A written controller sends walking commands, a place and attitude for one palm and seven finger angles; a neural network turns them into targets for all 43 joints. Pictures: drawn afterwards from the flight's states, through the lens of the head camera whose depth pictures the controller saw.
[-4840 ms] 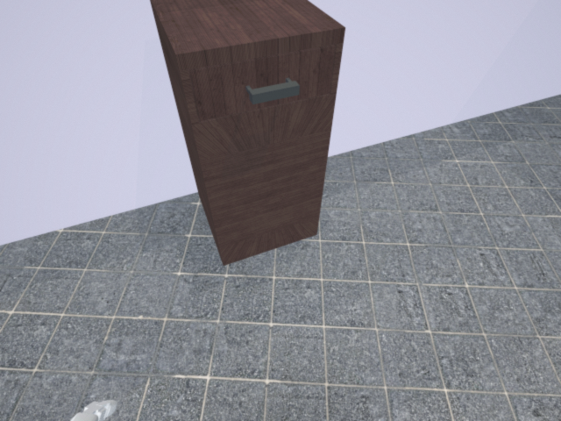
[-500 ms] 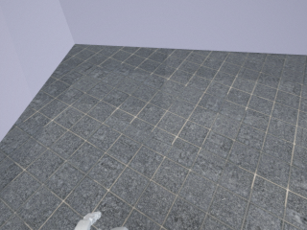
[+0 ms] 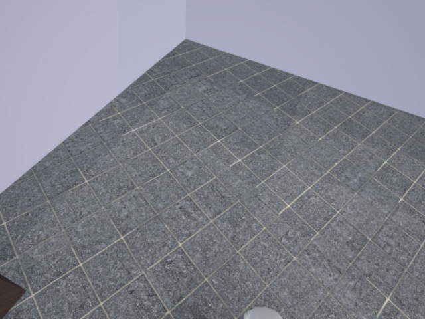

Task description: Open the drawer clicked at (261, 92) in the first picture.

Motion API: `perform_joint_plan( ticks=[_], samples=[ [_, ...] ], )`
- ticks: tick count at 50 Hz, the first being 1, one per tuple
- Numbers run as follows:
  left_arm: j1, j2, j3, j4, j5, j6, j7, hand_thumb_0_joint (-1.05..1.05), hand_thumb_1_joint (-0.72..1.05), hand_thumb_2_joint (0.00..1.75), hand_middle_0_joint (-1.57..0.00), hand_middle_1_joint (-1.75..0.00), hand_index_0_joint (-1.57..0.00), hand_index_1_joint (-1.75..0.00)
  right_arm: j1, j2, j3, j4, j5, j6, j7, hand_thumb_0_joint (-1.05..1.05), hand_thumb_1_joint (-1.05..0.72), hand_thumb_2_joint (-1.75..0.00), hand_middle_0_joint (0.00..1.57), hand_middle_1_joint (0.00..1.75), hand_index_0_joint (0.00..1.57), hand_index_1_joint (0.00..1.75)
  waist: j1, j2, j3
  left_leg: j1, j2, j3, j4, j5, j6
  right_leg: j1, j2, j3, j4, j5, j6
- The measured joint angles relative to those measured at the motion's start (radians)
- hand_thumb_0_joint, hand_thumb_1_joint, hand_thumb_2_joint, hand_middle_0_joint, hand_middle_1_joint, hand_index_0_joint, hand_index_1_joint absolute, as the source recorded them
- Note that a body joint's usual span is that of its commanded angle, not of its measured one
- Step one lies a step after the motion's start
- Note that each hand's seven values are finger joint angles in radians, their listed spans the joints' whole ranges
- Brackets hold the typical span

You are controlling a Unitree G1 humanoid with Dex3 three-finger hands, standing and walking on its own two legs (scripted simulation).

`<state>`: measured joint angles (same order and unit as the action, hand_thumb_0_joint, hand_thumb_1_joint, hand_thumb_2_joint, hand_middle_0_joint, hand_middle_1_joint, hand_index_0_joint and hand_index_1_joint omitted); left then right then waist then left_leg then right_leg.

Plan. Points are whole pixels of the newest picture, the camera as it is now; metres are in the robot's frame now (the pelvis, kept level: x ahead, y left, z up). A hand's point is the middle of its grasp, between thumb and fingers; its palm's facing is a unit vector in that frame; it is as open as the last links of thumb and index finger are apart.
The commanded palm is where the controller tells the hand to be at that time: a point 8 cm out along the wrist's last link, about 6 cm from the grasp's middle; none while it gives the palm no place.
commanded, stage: turn to face it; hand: left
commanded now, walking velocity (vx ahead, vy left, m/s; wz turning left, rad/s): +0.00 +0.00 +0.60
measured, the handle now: out of the picture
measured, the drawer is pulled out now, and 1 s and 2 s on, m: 0.00 0.00 0.00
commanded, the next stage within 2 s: take the last steps up to it in 1.80 s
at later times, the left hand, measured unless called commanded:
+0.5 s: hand out of the picture -0.01 +0.14 -0.15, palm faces +0.33 -0.90 -0.28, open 7.4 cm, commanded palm none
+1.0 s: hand out of the picture -0.12 +0.20 -0.17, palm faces +0.61 -0.75 -0.26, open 7.4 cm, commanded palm none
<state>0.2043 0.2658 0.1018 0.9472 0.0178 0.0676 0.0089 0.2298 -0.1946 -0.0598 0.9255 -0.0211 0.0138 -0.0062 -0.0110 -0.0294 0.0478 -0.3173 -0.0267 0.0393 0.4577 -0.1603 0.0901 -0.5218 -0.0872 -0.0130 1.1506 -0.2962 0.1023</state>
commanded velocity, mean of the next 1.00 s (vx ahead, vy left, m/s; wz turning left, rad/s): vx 0.00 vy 0.00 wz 0.60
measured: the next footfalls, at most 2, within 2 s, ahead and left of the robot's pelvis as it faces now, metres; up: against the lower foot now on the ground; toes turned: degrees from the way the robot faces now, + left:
right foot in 0.34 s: +0.03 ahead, -0.18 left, +0.00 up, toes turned +12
left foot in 0.78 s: -0.07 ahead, +0.08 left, +0.00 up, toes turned +36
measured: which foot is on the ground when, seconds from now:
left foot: down 0.00-0.34, up 0.36-0.76, down 0.78-1.00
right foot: up 0.00-0.32, down 0.34-0.78, up 0.80-1.00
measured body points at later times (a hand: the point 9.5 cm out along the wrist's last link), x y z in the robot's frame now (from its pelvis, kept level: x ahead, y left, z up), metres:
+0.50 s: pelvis -0.02 -0.08 +0.00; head +0.00 -0.10 +0.45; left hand -0.03 +0.18 -0.13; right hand +0.11 -0.32 -0.15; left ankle -0.04 +0.06 -0.65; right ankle -0.01 -0.18 -0.74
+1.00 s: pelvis -0.05 -0.03 +0.00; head -0.02 +0.01 +0.44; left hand -0.15 +0.24 -0.15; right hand +0.20 -0.17 -0.13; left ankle -0.11 +0.05 -0.74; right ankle +0.02 -0.17 -0.66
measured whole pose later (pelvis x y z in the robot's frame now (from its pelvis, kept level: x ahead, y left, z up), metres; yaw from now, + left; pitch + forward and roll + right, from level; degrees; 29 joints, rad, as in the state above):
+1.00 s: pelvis -0.05 -0.03 +0.00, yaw +36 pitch +1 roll -1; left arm 0.19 0.28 0.08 0.91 0.01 0.07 0.00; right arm 0.13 -0.22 -0.05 0.89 -0.02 0.02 0.01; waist 0.01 -0.03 0.09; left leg -0.25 -0.01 -0.01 0.50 -0.26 0.03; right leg -0.48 -0.11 -0.04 1.10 -0.41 0.10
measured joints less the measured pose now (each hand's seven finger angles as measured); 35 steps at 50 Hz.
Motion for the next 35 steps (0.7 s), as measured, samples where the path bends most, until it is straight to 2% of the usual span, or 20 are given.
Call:
perform_joint_plan(
  ticks=[5, 12, 15, 17, 19, 20, 23, 25, 29, 35],
  samples=[
    [-0.002, 0.0, -0.003, 0.0, -0.003, 0.005, 0.005, 0.01, 0.91, 0.9, -0.2, -0.3, -0.19, -0.3, 0.003, 0.01, 0.0, 0.006, -0.001, 0.01, 0.006, 0.0, -0.91, -0.9, 0.21, 0.3, 0.2, 0.3, -0.008, 0.01, -0.011, 0.0, -0.029, -0.052, -0.028, 0.029, -0.003, 0.056, 0.009, 0.021, -0.117, -0.038, 0.002],
    [-0.038, -0.031, -0.021, -0.03, -0.01, -0.001, 0.007, 0.01, 0.91, 0.9, -0.2, -0.3, -0.19, -0.3, -0.006, -0.002, -0.011, 0.01, -0.006, 0.028, 0.013, 0.0, -0.91, -0.9, 0.21, 0.3, 0.2, 0.3, -0.029, 0.046, -0.007, -0.038, -0.056, -0.141, -0.022, 0.062, -0.029, 0.134, 0.051, 0.03, -0.306, -0.112, -0.021],
    [-0.041, -0.048, -0.031, -0.051, -0.016, -0.012, 0.008, 0.01, 0.91, 0.9, -0.2, -0.3, -0.2, -0.3, -0.009, -0.016, -0.022, 0.012, -0.008, 0.041, 0.016, 0.0, -0.91, -0.9, 0.21, 0.3, 0.2, 0.3, -0.032, 0.063, -0.009, -0.06, -0.067, -0.18, -0.009, 0.072, -0.051, 0.199, 0.074, 0.024, -0.452, -0.1, -0.039],
    [-0.026, -0.052, -0.036, -0.07, -0.015, -0.026, 0.007, 0.01, 0.91, 0.9, -0.2, -0.3, -0.2, -0.3, -0.005, -0.023, -0.031, 0.008, -0.004, 0.051, 0.019, 0.0, -0.91, -0.9, 0.21, 0.3, 0.2, 0.3, -0.024, 0.058, -0.021, -0.09, -0.086, -0.193, 0.03, 0.05, -0.072, 0.271, 0.071, 0.016, -0.622, -0.055, -0.065],
    [-0.017, -0.068, -0.044, -0.069, -0.006, -0.029, 0.012, 0.01, 0.91, 0.9, -0.2, -0.3, -0.2, -0.3, -0.01, -0.038, -0.045, 0.012, -0.003, 0.06, 0.018, 0.0, -0.91, -0.9, 0.21, 0.3, 0.2, 0.3, -0.015, 0.074, -0.015, -0.156, -0.086, -0.175, 0.204, -0.137, -0.106, 0.274, 0.07, -0.008, -0.624, -0.01, -0.094],
    [-0.01, -0.074, -0.05, -0.068, -0.005, -0.024, 0.013, 0.01, 0.91, 0.9, -0.2, -0.3, -0.2, -0.3, -0.007, -0.046, -0.05, 0.011, -0.006, 0.065, 0.02, 0.0, -0.91, -0.9, 0.2, 0.3, 0.2, 0.3, -0.017, 0.078, -0.016, -0.192, -0.084, -0.154, 0.317, -0.191, -0.114, 0.283, 0.062, -0.025, -0.626, -0.005, -0.101],
    [0.015, -0.082, -0.058, -0.06, -0.006, -0.026, 0.013, 0.01, 0.91, 0.9, -0.2, -0.3, -0.2, -0.3, -0.004, -0.065, -0.055, 0.009, -0.011, 0.069, 0.031, 0.0, -0.91, -0.9, 0.2, 0.3, 0.2, 0.3, -0.017, 0.07, -0.014, -0.251, -0.046, -0.091, 0.586, -0.198, -0.139, 0.321, 0.035, -0.059, -0.662, 0.008, -0.106],
    [0.023, -0.084, -0.062, -0.055, -0.005, -0.034, 0.012, 0.01, 0.9, 0.9, -0.2, -0.3, -0.2, -0.3, -0.005, -0.074, -0.056, 0.004, -0.009, 0.066, 0.036, 0.0, -0.91, -0.9, 0.2, 0.3, 0.2, 0.3, -0.022, 0.064, -0.005, -0.256, -0.01, -0.072, 0.669, -0.177, -0.153, 0.336, 0.019, -0.083, -0.674, 0.012, -0.107],
    [0.028, -0.089, -0.07, -0.054, -0.001, -0.047, 0.009, 0.01, 0.9, 0.9, -0.2, -0.3, -0.2, -0.3, -0.014, -0.086, -0.054, 0.009, -0.007, 0.072, 0.038, 0.0, -0.91, -0.9, 0.2, 0.3, 0.2, 0.3, -0.021, 0.052, 0.015, -0.211, 0.047, -0.058, 0.653, -0.188, -0.176, 0.346, -0.014, -0.137, -0.667, 0.0, -0.103],
    [0.038, -0.08, -0.069, -0.055, 0.008, -0.051, 0.0, 0.01, 0.9, 0.9, -0.2, -0.3, -0.2, -0.3, -0.07, -0.084, -0.035, 0.013, -0.001, 0.077, 0.038, 0.0, -0.91, -0.9, 0.2, 0.3, 0.2, 0.3, 0.01, 0.026, 0.05, -0.085, 0.076, -0.009, 0.407, -0.263, -0.174, 0.327, -0.068, -0.202, -0.611, -0.033, -0.077]
  ],
)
